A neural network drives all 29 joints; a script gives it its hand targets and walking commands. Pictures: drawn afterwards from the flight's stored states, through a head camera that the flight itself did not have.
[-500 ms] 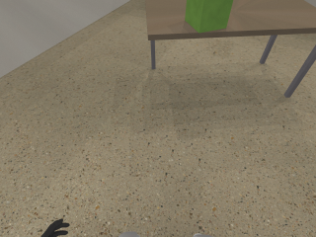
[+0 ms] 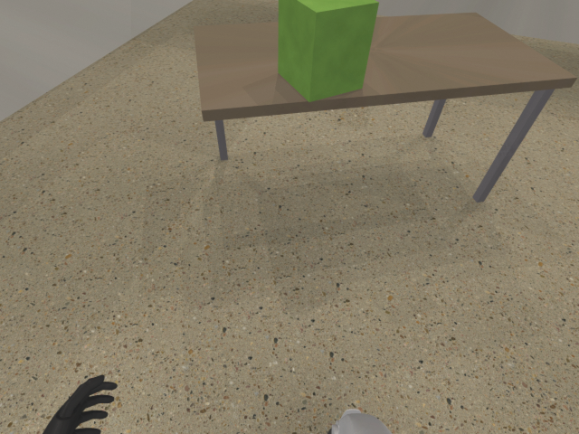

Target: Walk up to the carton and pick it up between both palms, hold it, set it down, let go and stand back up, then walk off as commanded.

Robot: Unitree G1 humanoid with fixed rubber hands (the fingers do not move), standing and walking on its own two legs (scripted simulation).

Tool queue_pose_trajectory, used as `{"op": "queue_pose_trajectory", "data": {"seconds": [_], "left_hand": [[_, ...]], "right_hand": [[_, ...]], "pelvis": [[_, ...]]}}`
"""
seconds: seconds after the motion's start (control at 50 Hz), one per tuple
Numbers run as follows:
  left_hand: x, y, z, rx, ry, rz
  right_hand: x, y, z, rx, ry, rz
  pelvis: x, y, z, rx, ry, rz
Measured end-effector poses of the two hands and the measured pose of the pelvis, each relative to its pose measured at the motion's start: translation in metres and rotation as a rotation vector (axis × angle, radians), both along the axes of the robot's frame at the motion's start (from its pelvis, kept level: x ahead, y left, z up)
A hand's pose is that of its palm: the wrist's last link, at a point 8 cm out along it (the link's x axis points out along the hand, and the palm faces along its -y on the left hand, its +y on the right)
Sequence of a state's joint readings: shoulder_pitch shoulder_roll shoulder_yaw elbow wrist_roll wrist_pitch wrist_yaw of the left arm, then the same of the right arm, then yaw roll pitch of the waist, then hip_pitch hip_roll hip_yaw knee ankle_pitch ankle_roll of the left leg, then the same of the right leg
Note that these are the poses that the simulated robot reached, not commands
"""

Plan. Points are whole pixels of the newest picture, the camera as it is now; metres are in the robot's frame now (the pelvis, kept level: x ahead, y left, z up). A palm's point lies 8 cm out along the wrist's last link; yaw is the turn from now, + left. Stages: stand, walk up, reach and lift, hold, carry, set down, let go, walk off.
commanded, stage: walk up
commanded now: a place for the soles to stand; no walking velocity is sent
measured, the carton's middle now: (322, 41) +1.17 -0.17 +0.03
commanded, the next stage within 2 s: none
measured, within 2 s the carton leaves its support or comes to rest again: neither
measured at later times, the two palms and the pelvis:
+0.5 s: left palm (101, 364) +0.28 +0.30 -0.11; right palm (505, 302) +0.31 -0.35 -0.04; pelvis +0.22 -0.03 +0.00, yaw +2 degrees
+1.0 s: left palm (191, 240) +0.49 +0.17 -0.07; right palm (494, 209) +0.54 -0.47 -0.07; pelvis +0.44 -0.15 +0.00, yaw +5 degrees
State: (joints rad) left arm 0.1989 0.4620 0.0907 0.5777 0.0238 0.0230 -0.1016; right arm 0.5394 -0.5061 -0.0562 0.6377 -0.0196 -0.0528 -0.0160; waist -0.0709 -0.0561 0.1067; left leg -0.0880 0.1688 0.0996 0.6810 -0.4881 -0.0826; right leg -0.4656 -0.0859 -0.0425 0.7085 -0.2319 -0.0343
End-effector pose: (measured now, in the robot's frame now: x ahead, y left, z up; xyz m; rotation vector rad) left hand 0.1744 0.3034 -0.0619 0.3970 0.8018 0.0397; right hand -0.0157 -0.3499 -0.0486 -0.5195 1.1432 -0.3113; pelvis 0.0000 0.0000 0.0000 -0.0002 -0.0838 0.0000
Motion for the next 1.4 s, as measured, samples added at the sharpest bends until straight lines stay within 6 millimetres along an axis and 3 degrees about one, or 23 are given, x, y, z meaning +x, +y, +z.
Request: {"op": "queue_pose_trajectory", "data": {"seconds": [0.04, 0.1, 0.18, 0.26, 0.36, 0.46, 0.62, 0.72, 0.8, 0.88, 0.96, 1.04, 1.14, 1.22, 1.32, 1.4], "left_hand": [[0.022, -0.01, -0.004, 0.025, -0.032, 0.006], [0.028, -0.021, -0.009, 0.032, -0.015, 0.056], [0.017, -0.024, -0.011, 0.028, 0.082, 0.123], [0.011, -0.015, -0.015, 0.022, 0.142, 0.191], [0.026, 0.005, -0.039, 0.013, 0.182, 0.252], [0.079, 0.002, -0.051, 0.003, 0.225, 0.241], [0.197, -0.044, -0.024, -0.037, 0.13, 0.123], [0.269, -0.076, -0.011, -0.02, 0.081, 0.087], [0.319, -0.101, -0.011, 0.029, 0.022, 0.093], [0.329, -0.119, -0.012, 0.046, 0.032, 0.16], [0.322, -0.13, -0.009, 0.043, 0.116, 0.227], [0.319, -0.131, -0.01, 0.039, 0.168, 0.284], [0.334, -0.123, -0.031, 0.017, 0.226, 0.326], [0.37, -0.129, -0.044, -0.003, 0.278, 0.329], [0.44, -0.15, -0.038, -0.016, 0.234, 0.267], [0.492, -0.168, -0.037, 0.0, 0.187, 0.238]], "right_hand": [[0.019, -0.016, -0.015, 0.006, 0.029, -0.002], [0.064, -0.023, -0.028, 0.036, 0.018, -0.035], [0.145, -0.01, -0.024, 0.093, -0.073, 0.039], [0.219, 0.007, -0.013, 0.125, -0.133, 0.139], [0.295, 0.014, -0.007, 0.074, -0.192, 0.222], [0.323, 0.004, 0.004, 0.004, -0.217, 0.194], [0.335, -0.039, 0.019, -0.019, -0.12, 0.125], [0.358, -0.079, 0.009, -0.007, -0.062, 0.084], [0.398, -0.121, -0.019, 0.0, -0.024, 0.081], [0.46, -0.135, -0.036, 0.042, -0.046, 0.058], [0.529, -0.124, -0.029, 0.101, -0.112, 0.13], [0.584, -0.11, -0.018, 0.137, -0.125, 0.204], [0.645, -0.105, -0.01, 0.102, -0.156, 0.272], [0.67, -0.117, -0.006, 0.044, -0.16, 0.25], [0.687, -0.142, 0.004, 0.021, -0.12, 0.207], [0.71, -0.165, -0.009, 0.04, -0.088, 0.174]], "pelvis": [[0.02, -0.014, -0.011, -0.008, -0.005, 0.005], [0.046, -0.023, -0.012, -0.018, -0.015, -0.002], [0.08, -0.026, 0.0, -0.03, -0.024, 0.004], [0.117, -0.026, 0.006, -0.035, -0.019, 0.03], [0.166, -0.019, -0.009, -0.022, -0.019, 0.056], [0.205, -0.026, -0.009, 0.005, -0.033, 0.047], [0.266, -0.053, 0.009, 0.0, -0.028, 0.044], [0.315, -0.086, 0.006, 0.011, -0.021, 0.046], [0.358, -0.119, -0.014, -0.001, -0.015, 0.056], [0.389, -0.137, -0.016, -0.015, -0.026, 0.057], [0.421, -0.145, -0.002, -0.027, -0.026, 0.071], [0.456, -0.149, 0.007, -0.029, -0.014, 0.092], [0.502, -0.146, -0.001, -0.01, -0.003, 0.118], [0.533, -0.151, -0.004, 0.012, -0.005, 0.119], [0.572, -0.168, 0.003, 0.004, -0.003, 0.122], [0.599, -0.186, -0.003, -0.005, -0.006, 0.143]]}}
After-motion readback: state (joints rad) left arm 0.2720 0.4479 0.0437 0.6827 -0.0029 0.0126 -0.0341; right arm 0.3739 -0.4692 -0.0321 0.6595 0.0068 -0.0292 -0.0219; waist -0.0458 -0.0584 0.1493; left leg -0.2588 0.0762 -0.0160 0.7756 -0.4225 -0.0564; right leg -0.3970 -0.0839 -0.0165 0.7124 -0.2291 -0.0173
